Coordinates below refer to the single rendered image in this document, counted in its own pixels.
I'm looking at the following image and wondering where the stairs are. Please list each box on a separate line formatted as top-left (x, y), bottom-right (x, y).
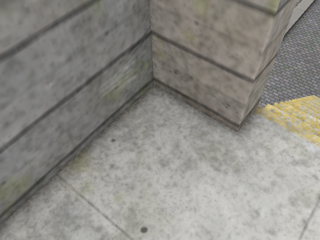
top-left (265, 95), bottom-right (320, 137)

